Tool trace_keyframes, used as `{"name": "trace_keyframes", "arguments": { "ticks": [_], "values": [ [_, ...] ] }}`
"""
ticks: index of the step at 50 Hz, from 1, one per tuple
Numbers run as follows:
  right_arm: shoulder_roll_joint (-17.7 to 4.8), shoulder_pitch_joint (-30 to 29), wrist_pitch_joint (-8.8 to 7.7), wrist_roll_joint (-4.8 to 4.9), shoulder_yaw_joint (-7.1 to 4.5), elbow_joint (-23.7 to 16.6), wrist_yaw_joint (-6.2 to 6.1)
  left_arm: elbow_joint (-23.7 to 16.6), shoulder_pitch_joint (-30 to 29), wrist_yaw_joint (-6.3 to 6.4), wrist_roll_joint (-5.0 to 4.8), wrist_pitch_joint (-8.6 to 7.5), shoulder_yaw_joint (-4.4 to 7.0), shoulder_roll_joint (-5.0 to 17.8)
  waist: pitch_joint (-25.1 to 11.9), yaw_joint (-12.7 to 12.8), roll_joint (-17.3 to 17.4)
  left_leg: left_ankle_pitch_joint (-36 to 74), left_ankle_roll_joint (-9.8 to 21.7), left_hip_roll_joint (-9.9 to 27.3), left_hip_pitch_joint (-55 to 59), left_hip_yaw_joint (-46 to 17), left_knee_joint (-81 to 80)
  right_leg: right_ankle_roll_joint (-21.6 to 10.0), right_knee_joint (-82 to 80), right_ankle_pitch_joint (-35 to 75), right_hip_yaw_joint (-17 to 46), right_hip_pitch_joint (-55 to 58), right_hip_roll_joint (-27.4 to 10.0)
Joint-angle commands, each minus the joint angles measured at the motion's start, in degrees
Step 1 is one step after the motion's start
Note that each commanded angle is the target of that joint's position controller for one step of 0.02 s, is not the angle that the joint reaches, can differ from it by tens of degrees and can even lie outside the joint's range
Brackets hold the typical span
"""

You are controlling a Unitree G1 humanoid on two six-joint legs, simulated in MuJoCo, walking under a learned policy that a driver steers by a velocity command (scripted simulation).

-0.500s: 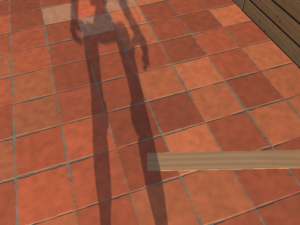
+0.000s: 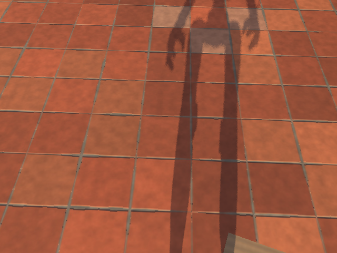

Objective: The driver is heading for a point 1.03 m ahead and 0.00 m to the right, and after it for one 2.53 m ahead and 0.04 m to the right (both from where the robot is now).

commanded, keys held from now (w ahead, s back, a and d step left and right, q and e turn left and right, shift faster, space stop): w+q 0.32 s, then w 0.24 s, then w+e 0.40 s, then e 0.04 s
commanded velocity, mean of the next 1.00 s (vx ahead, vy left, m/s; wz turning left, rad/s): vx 0.50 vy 0.00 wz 0.17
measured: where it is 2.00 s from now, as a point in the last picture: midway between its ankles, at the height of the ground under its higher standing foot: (168, 181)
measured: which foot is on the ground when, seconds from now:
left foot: down 0.00-0.44, up 0.46-0.92, down 0.94-1.00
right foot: up 0.00-0.42, down 0.44-0.94, up 0.96-1.00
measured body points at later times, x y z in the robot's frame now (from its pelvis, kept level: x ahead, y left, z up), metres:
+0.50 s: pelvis +0.28 -0.03 +0.00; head +0.31 -0.03 +0.45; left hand +0.42 +0.26 -0.08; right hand +0.34 -0.31 -0.13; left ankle +0.09 +0.04 -0.67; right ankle +0.39 -0.10 -0.72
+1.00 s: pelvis +0.52 +0.06 +0.01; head +0.55 +0.07 +0.46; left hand +0.46 +0.32 -0.13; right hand +0.76 -0.14 -0.07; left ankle +0.58 +0.16 -0.72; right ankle +0.41 -0.09 -0.67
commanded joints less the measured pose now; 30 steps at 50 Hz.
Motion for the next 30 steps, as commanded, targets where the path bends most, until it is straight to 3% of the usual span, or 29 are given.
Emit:
{"name": "trace_keyframes", "arguments": {
  "ticks": [1,3,6,11,16,19,21,22,23,24,25,26,27,28,30],
  "values": [
    [-8.0,9.2,-0.40,0.95,-2.39,0.6,-1.42,-7.2,-3.3,-0.17,0.47,-1.83,1.15,6.6,-3.9,-1.8,-1.7,14.6,10.3,18.1,20.5,-27.2,-19.9,0.0,1.3,3.9,6.9,-22.8,-3.6],
    [-6.6,7.3,-1.42,1.23,-1.70,0.0,-1.34,-6.6,-0.8,-0.42,1.97,0.46,1.02,6.0,-4.6,0.5,-0.4,19.7,9.2,14.9,15.4,-22.5,-21.2,1.3,-2.8,4.2,6.6,-17.4,-3.8],
    [-8.7,9.6,-2.42,1.24,-2.15,0.5,-0.99,-8.0,-3.6,-0.92,1.98,2.02,0.79,5.0,-3.7,0.5,0.9,19.5,8.8,12.3,12.7,-20.2,-22.8,2.9,-9.4,7.9,5.0,-18.5,-3.5],
    [-9.0,15.0,-2.25,1.19,-2.31,1.1,-0.95,-11.9,-15.2,-1.20,1.49,2.05,0.54,5.2,-1.5,-3.9,3.5,15.8,6.1,10.9,16.5,-21.7,-23.1,4.0,-23.3,18.9,5.0,-23.8,-2.5],
    [-9.7,18.9,-2.04,0.45,-2.42,1.4,-1.55,-15.0,-22.5,-1.63,0.88,1.10,0.01,5.6,-1.5,-6.7,4.4,22.7,5.3,11.9,22.5,-24.4,-18.5,3.0,-32.3,20.5,5.1,-23.4,0.4],
    [-10.1,17.0,-2.30,0.20,-2.34,0.9,-2.18,-14.6,-19.0,-1.64,0.76,0.31,0.18,6.7,-1.9,-4.3,5.6,26.5,2.9,13.3,22.2,-25.1,-15.9,0.6,-38.3,18.3,5.2,-14.4,1.6],
    [-10.6,15.2,-2.79,0.26,-2.22,1.0,-2.00,-11.2,-8.5,-0.87,0.90,-0.41,1.21,8.6,-5.7,0.6,4.4,36.9,0.7,11.4,20.3,-23.2,-6.4,-1.9,-42.3,15.3,3.4,0.1,4.4],
    [-9.4,15.3,-3.16,0.49,-1.78,1.2,-1.61,-9.4,-1.0,-0.21,1.48,-1.15,1.95,10.5,-10.4,4.1,1.5,33.7,-0.5,8.0,16.5,-20.1,4.9,-3.8,-44.3,14.6,6.0,11.0,1.2],
    [-4.8,17.8,-3.52,1.55,-0.51,-0.6,-1.35,-9.3,7.0,0.65,2.73,-1.40,2.88,15.1,-19.0,5.7,-6.1,15.1,-2.4,3.5,6.4,-15.5,22.3,-7.8,-46.5,2.6,24.4,24.6,-13.1],
    [-3.8,24.5,-3.29,1.87,-0.35,-0.4,-1.26,-7.7,6.4,0.19,2.39,-0.55,4.02,18.6,-20.5,1.4,-18.0,-18.4,-3.6,-3.6,-6.9,-11.9,32.9,-13.6,-55.0,1.2,48.6,29.0,-21.6],
    [-7.2,21.1,-2.58,0.02,-0.66,1.1,-1.69,-8.6,1.6,-0.29,1.03,-0.01,2.98,12.6,-11.7,0.3,-6.5,-14.1,-2.9,1.0,-11.2,-14.2,36.8,-12.9,-55.7,-6.1,45.8,21.8,-19.5],
    [-7.1,16.1,-2.57,-0.27,-0.60,0.5,-1.13,-9.1,-2.2,-0.58,0.50,-0.07,2.11,8.7,-5.7,0.2,-1.2,-9.2,-3.1,2.7,-10.8,-13.7,35.2,-11.9,-56.4,-3.5,36.4,14.6,-16.6],
    [-6.2,13.6,-2.55,-0.24,-0.32,-0.2,-0.75,-8.8,-4.0,-0.68,0.81,-0.22,1.60,7.1,-3.8,-0.5,-0.9,-6.7,-3.3,4.4,-9.8,-13.0,32.5,-10.5,-57.5,3.2,29.7,10.9,-13.7],
    [-5.9,12.6,-2.19,-0.75,-0.23,-0.5,-0.37,-7.9,-3.5,-0.54,0.69,-0.55,1.31,6.5,-2.7,-0.9,-3.0,-6.0,-3.7,5.4,-9.0,-12.4,30.5,-9.9,-58.1,9.6,24.8,8.8,-11.6],
    [-5.1,12.8,-1.52,-1.55,0.15,-0.5,0.21,-5.7,-1.1,-0.90,0.03,-1.45,1.19,6.5,-3.8,-2.0,-5.5,-5.3,-4.8,6.2,-6.9,-10.0,28.3,-10.3,-58.5,20.5,20.7,7.7,-9.2]
  ]
}}
Keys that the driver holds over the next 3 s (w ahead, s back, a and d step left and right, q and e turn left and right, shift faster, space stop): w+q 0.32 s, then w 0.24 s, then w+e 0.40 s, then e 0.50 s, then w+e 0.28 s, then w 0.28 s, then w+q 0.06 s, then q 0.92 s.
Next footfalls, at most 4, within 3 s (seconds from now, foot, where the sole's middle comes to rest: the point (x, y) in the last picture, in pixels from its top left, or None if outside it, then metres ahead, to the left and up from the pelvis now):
0.44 right None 0.43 -0.09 -0.76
0.94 left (137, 209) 0.62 0.17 -0.76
1.40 right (187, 183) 0.74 -0.04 -0.76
1.86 left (146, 169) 0.81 0.14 -0.76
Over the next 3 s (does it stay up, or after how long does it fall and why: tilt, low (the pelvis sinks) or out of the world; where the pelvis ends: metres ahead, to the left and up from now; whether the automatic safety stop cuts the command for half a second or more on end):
stays up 0.91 -0.03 0.02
